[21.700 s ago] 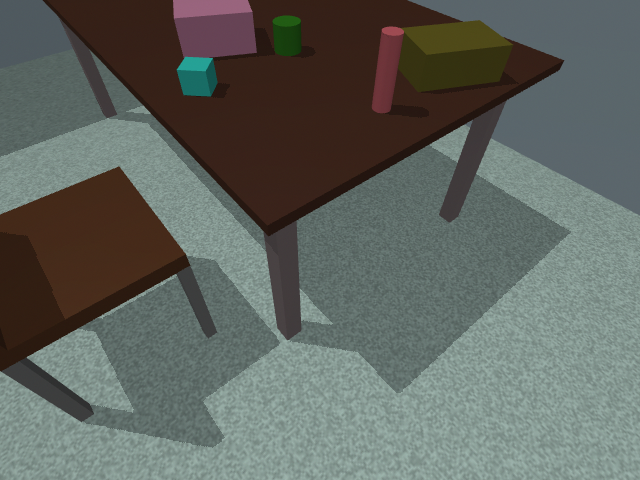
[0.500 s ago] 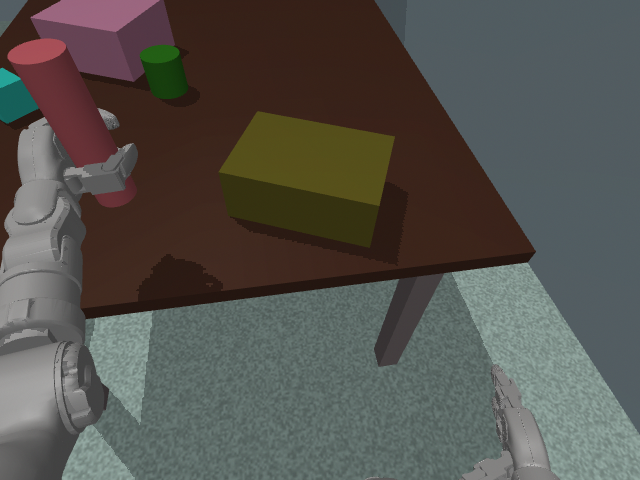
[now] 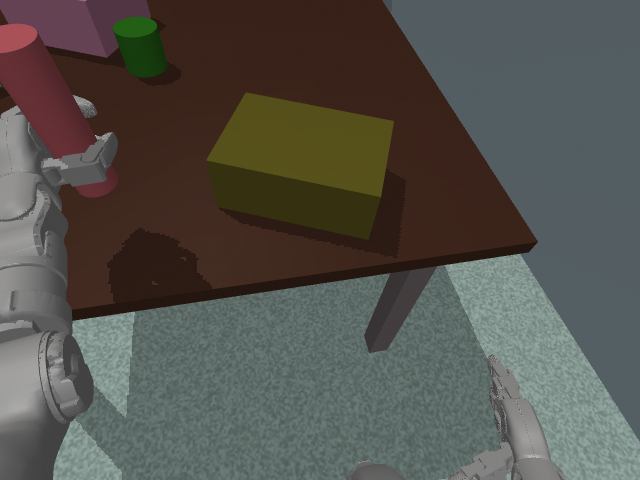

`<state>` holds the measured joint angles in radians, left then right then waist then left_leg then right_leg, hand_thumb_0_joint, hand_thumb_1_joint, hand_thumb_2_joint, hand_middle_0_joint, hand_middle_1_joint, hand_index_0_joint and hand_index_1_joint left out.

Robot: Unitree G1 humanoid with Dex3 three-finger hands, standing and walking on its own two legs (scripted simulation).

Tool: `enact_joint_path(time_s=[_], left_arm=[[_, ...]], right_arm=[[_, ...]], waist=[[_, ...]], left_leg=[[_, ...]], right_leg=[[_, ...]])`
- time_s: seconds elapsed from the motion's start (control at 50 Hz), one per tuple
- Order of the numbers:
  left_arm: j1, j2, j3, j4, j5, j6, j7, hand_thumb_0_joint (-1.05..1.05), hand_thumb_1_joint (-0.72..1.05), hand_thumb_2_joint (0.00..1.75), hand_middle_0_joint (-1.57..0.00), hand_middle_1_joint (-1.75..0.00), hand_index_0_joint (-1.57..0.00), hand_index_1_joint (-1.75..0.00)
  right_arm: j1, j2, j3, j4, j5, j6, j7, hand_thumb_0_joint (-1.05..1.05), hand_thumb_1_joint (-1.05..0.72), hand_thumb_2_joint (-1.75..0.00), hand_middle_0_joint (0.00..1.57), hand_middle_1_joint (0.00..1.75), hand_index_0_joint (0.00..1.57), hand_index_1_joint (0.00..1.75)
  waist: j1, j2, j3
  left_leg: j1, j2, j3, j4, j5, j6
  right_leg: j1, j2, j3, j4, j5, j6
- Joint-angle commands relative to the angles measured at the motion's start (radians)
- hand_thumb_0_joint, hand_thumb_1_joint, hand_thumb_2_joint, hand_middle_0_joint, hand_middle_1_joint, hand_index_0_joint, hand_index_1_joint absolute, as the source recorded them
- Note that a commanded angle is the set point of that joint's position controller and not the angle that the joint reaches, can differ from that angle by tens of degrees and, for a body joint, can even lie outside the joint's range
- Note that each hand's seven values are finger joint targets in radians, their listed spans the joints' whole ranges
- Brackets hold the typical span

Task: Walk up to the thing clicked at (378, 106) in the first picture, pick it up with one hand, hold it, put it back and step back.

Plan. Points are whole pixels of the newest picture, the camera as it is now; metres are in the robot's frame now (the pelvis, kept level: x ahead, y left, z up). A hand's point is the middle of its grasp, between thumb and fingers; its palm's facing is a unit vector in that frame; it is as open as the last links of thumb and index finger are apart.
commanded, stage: lower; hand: left
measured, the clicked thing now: (60, 124) +0.48 +0.24 +0.18
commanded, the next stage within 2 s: loosen in 1.74 s
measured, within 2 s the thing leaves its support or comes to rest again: rests again in 1.58 s
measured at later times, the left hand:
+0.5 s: hand (104, 169) +0.50 +0.23 +0.09, palm faces +0.22 -0.97 +0.02, open 6.9 cm
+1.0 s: hand (110, 181) +0.51 +0.23 +0.06, palm faces +0.22 -0.98 +0.01, open 6.9 cm
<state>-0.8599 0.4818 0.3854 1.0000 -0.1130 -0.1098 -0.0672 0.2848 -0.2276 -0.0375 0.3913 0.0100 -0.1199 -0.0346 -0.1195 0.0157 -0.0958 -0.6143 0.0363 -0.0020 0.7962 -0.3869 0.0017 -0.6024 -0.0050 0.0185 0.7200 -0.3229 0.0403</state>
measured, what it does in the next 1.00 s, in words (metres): stands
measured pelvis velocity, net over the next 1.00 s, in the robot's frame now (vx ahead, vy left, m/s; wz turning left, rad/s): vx -0.01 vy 0.00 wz -0.01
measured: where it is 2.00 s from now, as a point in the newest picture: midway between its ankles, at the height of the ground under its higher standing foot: outside the picture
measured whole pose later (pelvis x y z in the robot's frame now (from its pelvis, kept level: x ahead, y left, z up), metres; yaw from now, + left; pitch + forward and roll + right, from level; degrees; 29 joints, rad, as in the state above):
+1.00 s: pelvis -0.01 +0.00 -0.03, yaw +0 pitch +20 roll -3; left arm -0.89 0.56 0.46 1.11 -0.07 -0.26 -0.10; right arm 0.33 -0.24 -0.02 0.15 -0.03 -0.04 0.01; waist -0.19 0.01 -0.12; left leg -0.89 0.05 -0.03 1.01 -0.47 -0.01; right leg -0.87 0.01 0.00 0.93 -0.40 0.03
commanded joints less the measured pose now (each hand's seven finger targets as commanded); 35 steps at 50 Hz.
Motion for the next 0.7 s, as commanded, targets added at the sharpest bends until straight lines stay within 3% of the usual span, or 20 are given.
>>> enact_joint_path(time_s=[0.0,0.02,0.06,0.08,0.14,0.16,0.18,0.22,0.26,0.32,0.34,0.36,0.44,0.46,0.54,0.56,0.6,0.68], left_arm=[[-0.527,0.272,0.03,-0.236,-0.012,-0.088,-0.004,0.0,0.41,1.38,-1.4,-1.5,-1.42,-1.49],[-0.516,0.242,0.017,-0.219,-0.013,-0.088,-0.007,0.0,0.4,1.37,-1.39,-1.49,-1.41,-1.49],[-0.555,0.247,0.004,-0.255,-0.012,-0.096,-0.012,0.0,0.4,1.36,-1.39,-1.48,-1.41,-1.47],[-0.519,0.296,0.044,-0.208,-0.01,-0.091,-0.006,0.0,0.4,1.31,-1.38,-1.45,-1.39,-1.46],[-0.497,0.255,0.037,-0.157,-0.007,-0.095,-0.007,0.0,0.41,1.31,-1.38,-1.45,-1.4,-1.45],[-0.495,0.255,0.033,-0.146,-0.001,-0.1,-0.005,0.0,0.4,1.3,-1.38,-1.44,-1.39,-1.45],[-0.486,0.272,0.044,-0.129,0.003,-0.104,-0.002,0.0,0.4,1.31,-1.38,-1.45,-1.39,-1.45],[-0.508,0.294,0.056,-0.147,0.007,-0.124,-0.003,0.0,0.44,1.33,-1.39,-1.46,-1.41,-1.46],[-0.551,0.299,0.053,-0.177,0.005,-0.144,-0.009,0.0,0.43,1.32,-1.4,-1.47,-1.42,-1.47],[-0.527,0.32,0.071,-0.17,0.005,-0.157,-0.012,0.0,0.44,1.33,-1.41,-1.48,-1.43,-1.48],[-0.566,0.303,0.05,-0.212,0.004,-0.17,-0.015,0.0,0.42,1.33,-1.41,-1.47,-1.43,-1.48],[-0.554,0.327,0.075,-0.182,0.004,-0.174,-0.015,0.0,0.42,1.33,-1.41,-1.47,-1.42,-1.48],[-0.552,0.331,0.07,-0.188,0.011,-0.186,-0.012,0.0,0.46,1.33,-1.4,-1.46,-1.41,-1.46],[-0.538,0.359,0.092,-0.173,0.012,-0.189,-0.01,0.0,0.47,1.33,-1.4,-1.45,-1.41,-1.46],[-0.516,0.337,0.076,-0.169,0.02,-0.199,-0.019,0.0,0.47,1.33,-1.39,-1.45,-1.4,-1.46],[-0.507,0.339,0.083,-0.149,0.02,-0.198,-0.02,0.0,0.48,1.33,-1.4,-1.47,-1.42,-1.47],[-0.482,0.324,0.08,-0.134,0.015,-0.2,-0.027,0.0,0.47,1.35,-1.41,-1.48,-1.42,-1.48],[-0.489,0.33,0.081,-0.135,0.018,-0.206,-0.032,0.0,0.48,1.35,-1.4,-1.47,-1.41,-1.47]], right_arm=[[0.005,-0.14,-0.061,-0.161,0.005,-0.045,-0.006,0.0,0.55,-0.05,0.05,0.05,0.05,0.05],[-0.021,-0.143,-0.062,-0.193,0.005,-0.048,-0.004,0.0,0.55,-0.05,0.05,0.05,0.05,0.05],[-0.013,-0.139,-0.06,-0.19,0.004,-0.041,0.0,0.0,0.55,-0.05,0.05,0.05,0.05,0.05],[-0.006,-0.164,-0.078,-0.194,0.002,-0.038,-0.004,0.0,0.55,-0.05,0.05,0.05,0.05,0.05],[-0.002,-0.131,-0.048,-0.191,-0.004,-0.032,0.009,0.0,0.55,-0.05,0.05,0.05,0.05,0.05],[-0.026,-0.149,-0.067,-0.236,-0.005,-0.033,0.007,0.0,0.55,-0.05,0.05,0.05,0.05,0.05],[-0.024,-0.163,-0.082,-0.236,-0.005,-0.03,0.005,0.0,0.55,-0.05,0.05,0.05,0.05,0.05],[-0.018,-0.14,-0.054,-0.255,-0.009,-0.024,0.009,0.0,0.56,-0.05,0.05,0.05,0.05,0.05],[-0.003,-0.151,-0.076,-0.255,-0.011,-0.021,0.008,0.0,0.55,-0.05,0.05,0.05,0.05,0.05],[0.01,-0.145,-0.055,-0.276,-0.014,-0.02,0.011,0.0,0.54,-0.05,0.05,0.05,0.05,0.05],[-0.018,-0.142,-0.054,-0.306,-0.013,-0.021,0.013,0.0,0.54,-0.05,0.05,0.05,0.05,0.05],[0.005,-0.137,-0.052,-0.291,-0.015,-0.016,0.011,0.0,0.54,-0.05,0.05,0.05,0.05,0.05],[-0.001,-0.147,-0.058,-0.303,-0.019,-0.009,0.011,0.0,0.54,-0.05,0.05,0.05,0.05,0.05],[0.013,-0.152,-0.063,-0.303,-0.02,-0.007,0.01,0.0,0.54,-0.05,0.05,0.05,0.05,0.05],[0.044,-0.148,-0.06,-0.312,-0.024,0.003,0.017,0.0,0.54,-0.05,0.05,0.05,0.05,0.05],[0.03,-0.159,-0.07,-0.33,-0.024,0.004,0.018,0.0,0.54,-0.05,0.05,0.05,0.05,0.05],[0.054,-0.141,-0.047,-0.321,-0.025,0.008,0.025,0.0,0.54,-0.05,0.05,0.05,0.05,0.05],[0.048,-0.151,-0.06,-0.342,-0.025,0.013,0.026,0.0,0.55,-0.05,0.05,0.05,0.05,0.05]], waist=[[-0.016,0.119,-0.444],[-0.015,0.101,-0.431],[-0.023,0.127,-0.457],[-0.02,0.097,-0.449],[-0.028,0.1,-0.405],[-0.034,0.052,-0.417],[-0.03,0.043,-0.394],[-0.025,0.061,-0.412],[-0.034,0.084,-0.457],[-0.029,0.125,-0.483],[-0.037,0.136,-0.535],[-0.04,0.12,-0.53],[-0.04,0.149,-0.53],[-0.043,0.149,-0.538],[-0.052,0.173,-0.548],[-0.055,0.156,-0.539],[-0.064,0.153,-0.516],[-0.067,0.146,-0.517]], left_leg=[[0.29,0.0,-0.007,-0.059,0.442,-0.003],[0.293,0.006,-0.014,-0.062,0.456,-0.007],[0.302,0.005,-0.013,-0.049,0.454,-0.004],[0.283,0.003,-0.01,-0.047,0.433,-0.001],[0.213,0.002,-0.009,-0.037,0.389,0.001],[0.192,-0.001,-0.007,-0.032,0.355,0.01],[0.168,-0.002,-0.006,-0.036,0.32,0.01],[0.133,-0.008,0.002,-0.027,0.265,0.014],[0.159,-0.006,-0.001,-0.013,0.287,0.01],[0.188,0.005,-0.016,0.009,0.35,-0.003],[0.198,0.006,-0.017,0.021,0.364,0.0],[0.177,0.003,-0.013,0.032,0.357,0.004],[0.148,0.001,-0.012,0.046,0.352,0.003],[0.154,0.004,-0.015,0.053,0.369,0.001],[0.178,0.011,-0.022,0.075,0.44,-0.004],[0.174,0.014,-0.026,0.073,0.433,-0.006],[0.128,0.013,-0.024,0.081,0.412,0.0],[0.13,0.014,-0.024,0.089,0.397,0.001]], right_leg=[[0.108,0.026,-0.047,-0.036,0.313,-0.052],[0.094,0.03,-0.053,-0.028,0.308,-0.055],[0.074,0.029,-0.049,-0.028,0.302,-0.054],[0.092,0.029,-0.048,-0.027,0.302,-0.051],[0.065,0.028,-0.047,-0.013,0.279,-0.053],[0.072,0.027,-0.043,-0.014,0.272,-0.048],[0.064,0.028,-0.043,-0.009,0.248,-0.049],[0.069,0.024,-0.037,-0.002,0.219,-0.047],[0.047,0.026,-0.038,0.014,0.231,-0.048],[0.014,0.031,-0.048,0.038,0.241,-0.055],[0.024,0.029,-0.045,0.045,0.252,-0.054],[0.029,0.028,-0.042,0.048,0.259,-0.05],[0.022,0.026,-0.039,0.066,0.256,-0.053],[0.017,0.027,-0.042,0.07,0.264,-0.053],[-0.022,0.031,-0.047,0.085,0.29,-0.057],[-0.031,0.035,-0.051,0.087,0.281,-0.058],[-0.03,0.032,-0.047,0.095,0.281,-0.057],[-0.052,0.035,-0.049,0.104,0.267,-0.056]])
